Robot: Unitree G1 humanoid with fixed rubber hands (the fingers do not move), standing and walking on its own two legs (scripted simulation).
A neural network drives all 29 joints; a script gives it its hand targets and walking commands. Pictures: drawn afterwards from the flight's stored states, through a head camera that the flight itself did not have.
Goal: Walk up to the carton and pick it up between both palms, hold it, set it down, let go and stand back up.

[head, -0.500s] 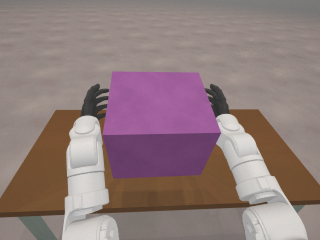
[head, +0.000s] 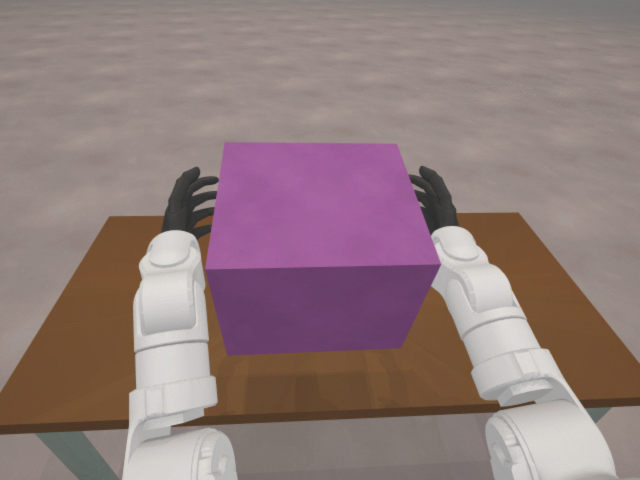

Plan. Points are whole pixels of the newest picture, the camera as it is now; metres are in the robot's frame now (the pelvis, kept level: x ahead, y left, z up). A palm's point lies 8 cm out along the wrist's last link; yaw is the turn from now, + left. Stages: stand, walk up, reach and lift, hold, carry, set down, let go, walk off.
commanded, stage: hold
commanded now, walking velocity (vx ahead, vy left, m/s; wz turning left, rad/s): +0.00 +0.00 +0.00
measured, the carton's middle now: (314, 246) +0.36 +0.00 +0.16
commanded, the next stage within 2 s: none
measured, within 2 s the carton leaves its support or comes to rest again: neither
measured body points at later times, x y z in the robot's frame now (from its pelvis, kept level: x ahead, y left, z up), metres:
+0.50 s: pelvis +0.00 +0.01 +0.00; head -0.06 +0.04 +0.45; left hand +0.36 +0.17 +0.20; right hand +0.36 -0.15 +0.19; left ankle +0.02 +0.13 -0.75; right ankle +0.00 -0.12 -0.75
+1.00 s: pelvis +0.00 +0.00 +0.00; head -0.05 +0.02 +0.45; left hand +0.37 +0.16 +0.19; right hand +0.38 -0.15 +0.18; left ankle +0.02 +0.13 -0.75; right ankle +0.00 -0.12 -0.75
